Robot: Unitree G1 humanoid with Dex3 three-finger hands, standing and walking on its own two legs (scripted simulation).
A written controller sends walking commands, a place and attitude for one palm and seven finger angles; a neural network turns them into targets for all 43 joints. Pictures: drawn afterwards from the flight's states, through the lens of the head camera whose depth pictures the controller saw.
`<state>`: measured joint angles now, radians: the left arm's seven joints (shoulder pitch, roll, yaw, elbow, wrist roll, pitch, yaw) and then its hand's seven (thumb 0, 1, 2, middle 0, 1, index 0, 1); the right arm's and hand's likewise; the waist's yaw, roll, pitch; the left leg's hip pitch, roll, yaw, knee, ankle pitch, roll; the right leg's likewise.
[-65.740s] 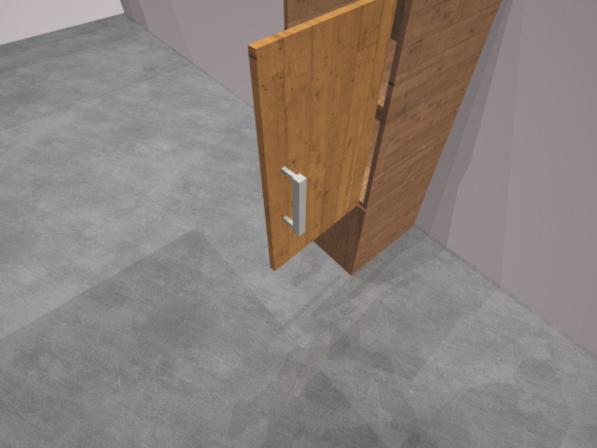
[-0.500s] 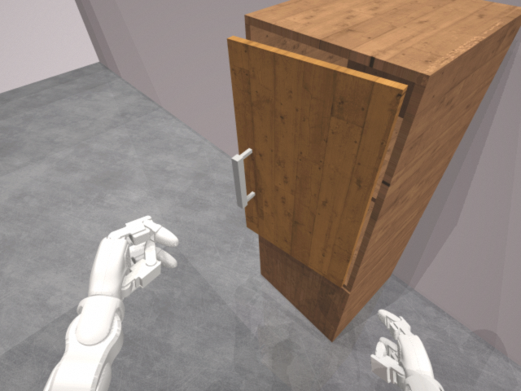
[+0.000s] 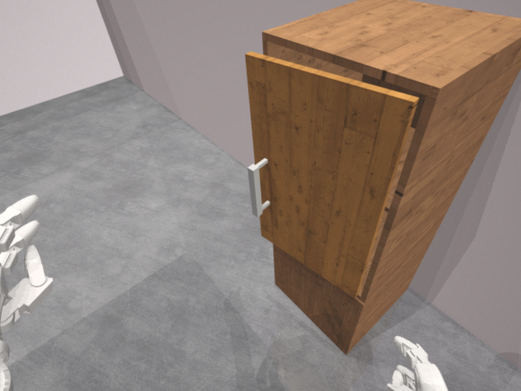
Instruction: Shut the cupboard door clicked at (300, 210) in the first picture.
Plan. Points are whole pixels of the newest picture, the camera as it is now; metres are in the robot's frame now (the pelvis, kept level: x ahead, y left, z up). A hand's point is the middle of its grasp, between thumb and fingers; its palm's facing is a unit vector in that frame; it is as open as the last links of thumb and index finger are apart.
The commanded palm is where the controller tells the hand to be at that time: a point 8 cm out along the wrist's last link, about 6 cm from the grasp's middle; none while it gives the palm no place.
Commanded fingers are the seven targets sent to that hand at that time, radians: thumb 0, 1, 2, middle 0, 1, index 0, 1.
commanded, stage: draw the hand back to the body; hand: left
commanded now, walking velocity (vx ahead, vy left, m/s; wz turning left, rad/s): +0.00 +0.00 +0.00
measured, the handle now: (260, 188) +0.63 +0.10 -0.09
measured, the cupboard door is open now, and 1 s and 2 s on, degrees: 8 8 8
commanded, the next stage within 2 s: step back with the hand held close in 0.26 s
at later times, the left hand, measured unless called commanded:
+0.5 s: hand (63, 279) +0.19 +0.26 +0.16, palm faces +0.44 -0.78 -0.43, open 7.4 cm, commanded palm +0.13 +0.30 +0.17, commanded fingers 0.00 0.90 0.90 -0.20 -0.30 -0.20 -0.30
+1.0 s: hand (34, 311) +0.15 +0.28 +0.16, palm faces +0.39 -0.77 -0.50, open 7.4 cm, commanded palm +0.09 +0.31 +0.17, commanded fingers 0.00 0.90 0.90 -0.20 -0.30 -0.20 -0.30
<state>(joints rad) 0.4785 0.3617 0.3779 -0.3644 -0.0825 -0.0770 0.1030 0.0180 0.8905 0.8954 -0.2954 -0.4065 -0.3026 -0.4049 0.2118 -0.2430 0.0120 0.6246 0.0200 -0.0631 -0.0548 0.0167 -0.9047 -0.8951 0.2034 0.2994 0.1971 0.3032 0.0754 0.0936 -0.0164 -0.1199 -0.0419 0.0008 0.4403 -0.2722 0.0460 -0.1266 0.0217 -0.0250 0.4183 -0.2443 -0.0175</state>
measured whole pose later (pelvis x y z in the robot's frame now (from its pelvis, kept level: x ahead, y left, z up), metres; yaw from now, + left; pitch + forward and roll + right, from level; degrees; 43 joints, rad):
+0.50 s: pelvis -0.01 +0.00 +0.00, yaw +0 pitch -1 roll -1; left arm 0.48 0.34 0.38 -0.35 -0.07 -0.15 0.10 0.02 0.89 0.89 -0.21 -0.30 -0.21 -0.30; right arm 0.19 -0.24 0.01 0.62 0.01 -0.07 -0.05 0.02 -0.90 -0.89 0.20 0.30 0.20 0.30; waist 0.04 0.10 -0.02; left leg -0.18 -0.02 0.00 0.47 -0.28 0.04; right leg -0.17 0.04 -0.03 0.41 -0.22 -0.03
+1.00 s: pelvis -0.06 +0.02 -0.01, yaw -2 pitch +1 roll +0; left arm 0.55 0.42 0.43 -0.45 -0.05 -0.20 0.13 0.02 0.88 0.89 -0.21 -0.30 -0.22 -0.30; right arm 0.21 -0.24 -0.01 0.54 0.02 0.00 -0.08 0.02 -0.90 -0.89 0.20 0.30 0.20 0.30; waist 0.01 0.02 -0.01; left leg -0.34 -0.05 0.05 0.57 -0.25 0.07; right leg -0.37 0.01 0.01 0.56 -0.21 0.01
